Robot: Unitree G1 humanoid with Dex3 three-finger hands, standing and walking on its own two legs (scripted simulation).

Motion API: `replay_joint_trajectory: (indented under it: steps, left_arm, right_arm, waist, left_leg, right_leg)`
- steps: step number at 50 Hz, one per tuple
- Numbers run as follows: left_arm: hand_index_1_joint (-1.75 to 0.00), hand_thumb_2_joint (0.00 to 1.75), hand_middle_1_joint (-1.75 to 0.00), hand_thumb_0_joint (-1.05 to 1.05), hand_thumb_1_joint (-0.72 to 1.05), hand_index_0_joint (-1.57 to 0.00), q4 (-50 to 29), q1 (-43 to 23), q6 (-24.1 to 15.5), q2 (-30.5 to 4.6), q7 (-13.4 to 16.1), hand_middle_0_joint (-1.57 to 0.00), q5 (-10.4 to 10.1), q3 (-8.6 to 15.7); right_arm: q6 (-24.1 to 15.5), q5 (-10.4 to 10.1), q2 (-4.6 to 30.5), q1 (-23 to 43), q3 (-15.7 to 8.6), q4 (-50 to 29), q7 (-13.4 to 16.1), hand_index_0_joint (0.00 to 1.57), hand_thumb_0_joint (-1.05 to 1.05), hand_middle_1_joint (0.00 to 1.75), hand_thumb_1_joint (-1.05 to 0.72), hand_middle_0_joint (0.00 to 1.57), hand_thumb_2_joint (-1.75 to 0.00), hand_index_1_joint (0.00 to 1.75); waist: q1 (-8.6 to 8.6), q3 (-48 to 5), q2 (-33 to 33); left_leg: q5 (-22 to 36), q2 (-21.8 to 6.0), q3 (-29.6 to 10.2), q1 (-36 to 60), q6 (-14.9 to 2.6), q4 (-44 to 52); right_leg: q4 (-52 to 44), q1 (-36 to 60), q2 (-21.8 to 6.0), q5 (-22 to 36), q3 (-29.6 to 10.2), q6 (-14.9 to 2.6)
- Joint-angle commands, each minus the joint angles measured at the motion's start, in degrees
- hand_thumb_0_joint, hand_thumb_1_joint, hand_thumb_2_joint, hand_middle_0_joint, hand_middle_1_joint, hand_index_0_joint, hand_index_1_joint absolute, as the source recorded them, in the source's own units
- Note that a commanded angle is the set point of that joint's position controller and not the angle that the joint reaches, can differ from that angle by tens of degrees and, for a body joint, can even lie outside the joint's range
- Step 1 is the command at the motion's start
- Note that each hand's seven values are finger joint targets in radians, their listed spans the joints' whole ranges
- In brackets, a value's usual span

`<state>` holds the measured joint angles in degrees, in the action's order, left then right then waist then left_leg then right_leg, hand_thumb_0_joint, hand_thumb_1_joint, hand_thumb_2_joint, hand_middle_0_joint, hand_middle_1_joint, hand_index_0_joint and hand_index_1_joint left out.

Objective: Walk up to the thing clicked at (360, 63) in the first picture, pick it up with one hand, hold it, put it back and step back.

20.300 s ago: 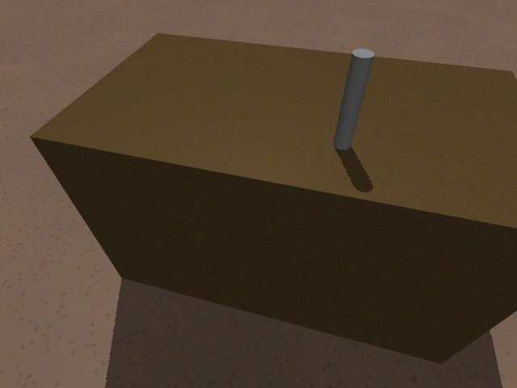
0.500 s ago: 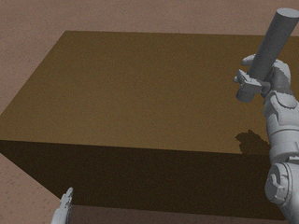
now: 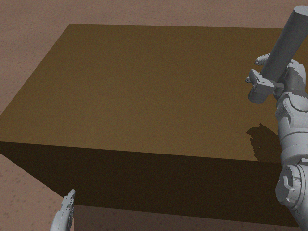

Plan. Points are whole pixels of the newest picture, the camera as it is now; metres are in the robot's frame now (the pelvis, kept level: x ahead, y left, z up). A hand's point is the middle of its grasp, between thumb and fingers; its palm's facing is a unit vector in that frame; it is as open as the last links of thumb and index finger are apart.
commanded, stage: lower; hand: right
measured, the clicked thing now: (276, 63) +0.49 -0.21 +0.19
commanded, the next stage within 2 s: loosen in 1.24 s
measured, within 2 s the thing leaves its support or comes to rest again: rests again in 1.06 s
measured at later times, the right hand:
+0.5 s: hand (254, 87) +0.50 -0.20 +0.10, palm faces +0.15 +0.99 +0.01, open 5.5 cm
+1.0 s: hand (250, 92) +0.51 -0.20 +0.08, palm faces +0.15 +0.99 +0.01, open 5.5 cm
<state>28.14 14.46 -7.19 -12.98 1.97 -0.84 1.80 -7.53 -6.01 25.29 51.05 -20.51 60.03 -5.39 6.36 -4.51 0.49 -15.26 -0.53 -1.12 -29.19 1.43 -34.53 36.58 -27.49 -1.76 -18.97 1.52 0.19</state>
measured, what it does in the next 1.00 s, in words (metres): stands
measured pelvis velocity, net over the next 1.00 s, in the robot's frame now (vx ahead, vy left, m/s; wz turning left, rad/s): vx -0.01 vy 0.00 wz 0.00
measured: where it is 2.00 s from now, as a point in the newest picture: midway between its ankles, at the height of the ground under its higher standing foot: outside the picture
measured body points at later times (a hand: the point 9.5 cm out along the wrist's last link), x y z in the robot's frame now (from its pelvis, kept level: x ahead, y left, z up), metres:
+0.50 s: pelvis -0.01 +0.00 -0.02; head +0.08 -0.02 +0.42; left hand +0.13 +0.26 -0.07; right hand +0.49 -0.25 +0.11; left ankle +0.01 +0.14 -0.72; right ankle -0.01 -0.12 -0.72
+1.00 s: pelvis -0.01 +0.00 -0.04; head +0.09 -0.02 +0.40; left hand +0.13 +0.27 -0.07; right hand +0.50 -0.26 +0.08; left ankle +0.01 +0.14 -0.72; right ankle -0.01 -0.12 -0.72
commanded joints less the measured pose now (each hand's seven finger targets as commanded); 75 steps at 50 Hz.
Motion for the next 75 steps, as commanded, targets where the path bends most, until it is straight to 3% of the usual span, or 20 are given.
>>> replay_joint_trajectory:
  steps: [1,3,6,8,10,19,22,25,29,32,34,38,40,45,47,50,53,62,67,75]
  left_arm:
    - [-0.05,0.05,-0.05,0.00,-0.55,-0.05,-7.50,-0.29,-2.42,-6.04,0.19,-0.05,0.19,1.91]
    - [-0.05,0.07,-0.04,0.00,-0.57,-0.04,-8.63,-2.08,-2.61,-5.33,-0.01,-0.05,-0.35,1.48]
    - [-0.05,0.06,-0.04,0.00,-0.56,-0.05,-10.62,-1.72,-2.34,-9.67,0.62,-0.06,0.28,4.39]
    - [-0.05,0.05,-0.05,0.00,-0.56,-0.05,-9.34,-0.05,-2.19,-4.68,-0.30,-0.05,0.04,0.58]
    - [-0.05,0.05,-0.04,0.00,-0.56,-0.05,-15.61,-3.88,-2.89,-11.33,0.72,-0.05,0.25,5.71]
    - [-0.05,0.06,-0.05,0.00,-0.56,-0.05,-12.56,2.07,-1.91,-7.54,-0.19,-0.05,0.94,2.98]
    - [-0.05,0.06,-0.05,0.00,-0.56,-0.05,-17.98,-2.39,-2.24,-8.71,0.03,-0.05,1.29,2.61]
    - [-0.05,0.06,-0.05,0.00,-0.56,-0.05,-16.57,2.19,-1.80,-7.35,-0.35,-0.05,1.10,1.97]
    - [-0.05,0.06,-0.05,0.00,-0.57,-0.04,-19.63,0.91,-1.71,-9.45,-0.20,-0.05,1.53,3.72]
    - [-0.05,0.06,-0.05,0.00,-0.56,-0.05,-18.05,3.45,-1.37,-6.73,-0.80,-0.05,1.23,2.14]
    - [-0.05,0.06,-0.05,0.00,-0.56,-0.05,-25.88,-3.09,-1.82,-10.39,-0.33,-0.06,1.43,3.96]
    - [-0.05,0.06,-0.05,0.00,-0.56,-0.05,-21.26,4.40,-0.91,-7.63,-0.94,-0.05,1.44,3.00]
    - [-0.05,0.06,-0.05,0.00,-0.56,-0.05,-27.16,-0.18,-1.34,-9.45,-0.69,-0.06,1.82,3.37]
    - [-0.05,0.06,-0.04,0.00,-0.56,-0.04,-23.00,4.29,-0.78,-8.05,-1.20,-0.05,1.81,3.61]
    - [-0.05,0.06,-0.04,0.00,-0.57,-0.04,-28.35,-0.48,-1.14,-10.46,-0.63,-0.05,1.98,4.64]
    - [-0.05,0.06,-0.05,0.00,-0.56,-0.05,-23.44,5.40,-0.48,-6.98,-1.05,-0.05,1.76,2.50]
    - [-0.05,0.06,-0.05,0.00,-0.56,-0.05,-28.82,2.59,-0.85,-10.67,-0.28,-0.05,2.06,4.93]
    - [-0.05,0.06,-0.04,0.00,-0.56,-0.04,-29.17,2.58,-0.46,-7.89,-0.90,-0.05,1.94,3.02]
    - [-0.05,0.05,-0.04,0.00,-0.56,-0.04,-27.51,5.07,-0.03,-7.36,-1.26,-0.05,2.05,2.77]
    - [-0.05,0.03,-0.05,0.00,-0.53,-0.07,-31.56,4.06,0.22,-9.30,-1.30,-0.06,2.17,4.04]
  right_arm:
    - [-4.56,-0.52,13.57,29.37,-0.92,-10.00,0.10,1.42,0.00,1.44,-0.62,1.41,-1.32,1.44]
    - [-4.59,-0.77,11.36,26.33,0.08,-5.56,-0.89,1.41,0.00,1.43,-0.64,1.40,-1.31,1.43]
    - [-6.01,-0.10,18.80,31.18,-3.46,-9.64,-0.22,1.42,0.00,1.44,-0.64,1.41,-1.33,1.44]
    - [-5.99,-0.45,11.05,26.82,0.27,-3.49,-1.24,1.42,0.00,1.44,-0.64,1.41,-1.33,1.44]
    - [-7.87,-0.31,19.74,32.57,-4.13,-10.50,-0.62,1.40,0.00,1.42,-0.65,1.39,-1.31,1.42]
    - [-9.63,0.35,16.20,30.07,-2.46,-4.31,-1.36,1.38,0.00,1.39,-0.66,1.38,-1.28,1.39]
    - [-11.01,1.03,20.84,35.46,-4.19,-10.53,-0.71,1.38,0.00,1.39,-0.63,1.37,-1.29,1.39]
    - [-10.24,0.92,15.10,29.51,-1.87,-3.38,-1.25,1.37,0.00,1.39,-0.63,1.37,-1.28,1.39]
    - [-11.50,1.49,20.84,33.50,-4.99,-7.96,-0.82,1.40,0.00,1.42,-0.64,1.40,-1.31,1.42]
    - [-10.80,1.57,15.89,28.07,-3.05,-1.01,-1.56,1.39,0.00,1.41,-0.65,1.39,-1.30,1.41]
    - [-12.20,1.81,23.15,35.69,-6.64,-10.12,-0.67,1.39,0.00,1.40,-0.65,1.39,-1.30,1.40]
    - [-10.82,1.89,16.04,28.71,-3.67,-2.01,-1.19,1.37,0.00,1.39,-0.67,1.38,-1.28,1.39]
    - [-11.91,2.61,21.35,35.16,-5.51,-9.06,-0.54,1.37,0.00,1.38,-0.68,1.38,-1.28,1.38]
    - [-11.28,2.20,16.84,30.20,-4.13,-3.71,-1.61,1.38,0.00,1.39,-0.66,1.38,-1.28,1.39]
    - [-12.42,2.66,23.70,37.03,-7.19,-10.59,-0.84,1.37,0.00,1.38,-0.66,1.37,-1.27,1.38]
    - [-11.38,2.54,16.32,28.95,-4.05,-1.68,-1.53,1.37,0.00,1.38,-0.66,1.37,-1.27,1.38]
    - [-12.48,2.87,24.14,34.81,-7.86,-7.96,-0.60,1.39,0.00,1.40,-0.68,1.39,-1.30,1.40]
    - [-12.73,2.82,18.99,30.87,-5.66,-6.65,-1.31,1.38,0.00,1.39,-0.65,1.38,-1.28,1.39]
    - [-12.40,3.26,17.79,29.20,-5.60,-2.74,-1.44,1.36,0.00,1.34,-0.65,1.36,-1.23,1.34]
    - [-11.99,3.47,21.04,30.41,-7.44,-4.05,-1.61,1.17,0.00,0.85,-0.22,1.20,-0.59,0.86]
  waist:
    - [0.76,-22.55,3.13]
    - [1.39,-21.19,0.95]
    - [1.79,-23.99,0.59]
    - [1.74,-19.00,0.92]
    - [2.63,-27.56,1.32]
    - [3.51,-25.94,6.11]
    - [2.81,-30.55,6.85]
    - [3.82,-28.96,5.89]
    - [4.05,-31.53,7.87]
    - [5.02,-27.19,5.55]
    - [4.34,-33.84,5.81]
    - [5.45,-25.96,6.31]
    - [4.90,-33.70,7.70]
    - [5.96,-29.52,7.94]
    - [4.83,-35.09,7.27]
    - [5.56,-28.35,8.39]
    - [5.67,-34.29,7.28]
    - [6.49,-33.58,8.28]
    - [6.90,-29.65,7.01]
    - [6.43,-31.81,7.46]
  left_leg:
    - [19.59,1.53,1.87,8.55,-1.56,1.40]
    - [18.89,1.37,1.63,8.08,-1.33,1.17]
    - [17.70,1.46,1.65,7.61,-1.06,0.68]
    - [15.02,1.55,1.67,5.16,-1.22,0.32]
    - [17.24,1.58,1.52,5.84,-1.18,-0.80]
    - [14.57,1.96,1.72,-0.67,-1.93,-4.26]
    - [14.72,1.90,1.75,0.97,-1.95,-5.45]
    - [15.41,2.09,1.98,0.18,-1.95,-6.41]
    - [16.88,2.25,2.29,-2.05,-2.13,-7.77]
    - [15.75,2.22,1.92,-3.80,-2.03,-8.09]
    - [16.46,1.99,1.78,-0.69,-2.00,-9.07]
    - [12.42,2.54,2.54,-6.88,-2.28,-9.26]
    - [13.91,2.37,2.35,-5.30,-2.29,-10.03]
    - [13.56,2.43,2.37,-8.63,-2.47,-11.07]
    - [13.50,1.95,2.02,-2.57,-2.32,-11.40]
    - [11.07,2.40,2.46,-7.60,-2.45,-11.66]
    - [13.27,2.27,2.15,-5.52,-2.20,-11.89]
    - [15.34,2.28,1.94,-6.59,-2.20,-13.57]
    - [14.91,2.24,1.95,-7.94,-2.22,-14.40]
    - [12.33,2.24,2.43,-7.86,-2.22,-14.73]
  right_leg:
    - [-1.21,10.64,1.00,21.20,-0.50,-0.65]
    - [-1.26,7.62,1.25,18.37,-0.24,-1.11]
    - [-0.49,8.66,1.08,16.93,-0.34,-1.27]
    - [-0.43,5.43,1.23,14.23,-0.46,-1.19]
    - [1.28,9.04,0.76,17.32,-0.77,-1.06]
    - [4.96,5.25,0.74,16.98,-1.52,-0.68]
    - [5.72,4.92,0.63,16.72,-1.65,-0.71]
    - [6.59,3.81,0.74,17.40,-1.80,-0.68]
    - [8.34,5.55,0.23,22.09,-2.26,-0.38]
    - [9.21,0.99,0.60,18.33,-1.97,-0.93]
    - [9.48,1.53,0.45,17.57,-2.08,-0.90]
    - [9.62,-0.10,0.29,15.93,-2.57,-0.71]
    - [10.65,2.90,0.08,17.89,-2.61,-0.71]
    - [11.94,0.07,0.03,18.59,-2.86,-0.65]
    - [11.84,-2.31,0.49,13.67,-2.31,-0.96]
    - [11.66,-2.96,0.38,12.89,-2.59,-0.71]
    - [13.39,-1.60,0.42,14.58,-2.40,-0.98]
    - [14.89,-3.30,0.42,16.56,-2.42,-1.07]
    - [15.17,-7.20,0.52,14.95,-2.46,-1.07]
    - [15.06,-6.47,0.29,12.67,-2.57,-0.97]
